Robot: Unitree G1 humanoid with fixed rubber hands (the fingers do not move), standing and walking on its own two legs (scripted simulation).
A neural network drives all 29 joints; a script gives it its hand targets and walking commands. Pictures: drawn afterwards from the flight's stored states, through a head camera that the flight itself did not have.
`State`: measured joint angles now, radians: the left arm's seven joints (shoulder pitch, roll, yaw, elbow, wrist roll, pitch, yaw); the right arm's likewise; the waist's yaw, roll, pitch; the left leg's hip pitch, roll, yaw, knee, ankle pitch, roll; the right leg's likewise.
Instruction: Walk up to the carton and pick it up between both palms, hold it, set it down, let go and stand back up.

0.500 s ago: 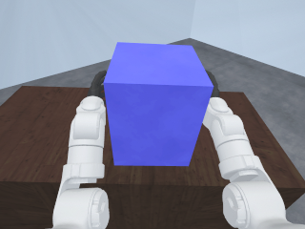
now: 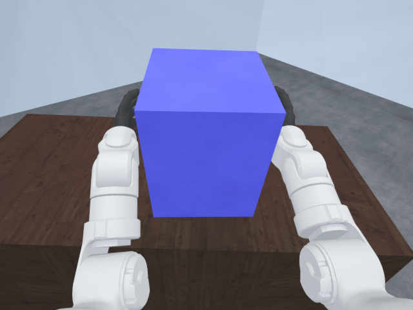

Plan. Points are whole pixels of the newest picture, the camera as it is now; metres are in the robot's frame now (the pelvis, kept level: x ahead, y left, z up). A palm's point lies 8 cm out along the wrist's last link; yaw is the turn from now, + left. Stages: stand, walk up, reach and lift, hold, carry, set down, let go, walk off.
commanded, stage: set down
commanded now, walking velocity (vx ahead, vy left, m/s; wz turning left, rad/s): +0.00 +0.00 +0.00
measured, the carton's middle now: (204, 135) +0.40 +0.04 +0.20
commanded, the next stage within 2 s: none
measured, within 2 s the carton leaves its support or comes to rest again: neither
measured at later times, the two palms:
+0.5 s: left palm (146, 148) +0.41 +0.16 +0.15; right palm (281, 158) +0.41 -0.13 +0.13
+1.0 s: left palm (139, 163) +0.41 +0.17 +0.11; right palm (272, 162) +0.41 -0.12 +0.12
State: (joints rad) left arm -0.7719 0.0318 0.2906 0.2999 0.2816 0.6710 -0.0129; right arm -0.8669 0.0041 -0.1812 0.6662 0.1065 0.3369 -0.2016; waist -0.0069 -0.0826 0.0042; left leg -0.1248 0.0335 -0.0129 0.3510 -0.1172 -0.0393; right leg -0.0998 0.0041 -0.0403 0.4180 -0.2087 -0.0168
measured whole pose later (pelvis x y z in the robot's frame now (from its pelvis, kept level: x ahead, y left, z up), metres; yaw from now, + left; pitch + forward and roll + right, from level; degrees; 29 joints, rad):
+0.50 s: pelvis +0.03 -0.01 +0.00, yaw +0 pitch -5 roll +1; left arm -0.60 0.02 0.20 0.35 0.28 0.39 0.01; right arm -0.63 0.06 -0.17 0.65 0.01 0.00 -0.19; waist -0.01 -0.07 0.07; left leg -0.10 0.03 -0.01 0.34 -0.16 -0.05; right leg -0.08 0.00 -0.04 0.41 -0.25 -0.02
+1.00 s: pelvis +0.03 -0.01 +0.00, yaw +0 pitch -6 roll +1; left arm -0.61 0.02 0.33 0.48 0.33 0.32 -0.06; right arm -0.70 0.09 -0.19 0.85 0.01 -0.10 -0.19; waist -0.01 -0.12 0.09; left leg -0.07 0.03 -0.01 0.31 -0.14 -0.05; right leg -0.05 0.00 -0.04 0.41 -0.25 -0.02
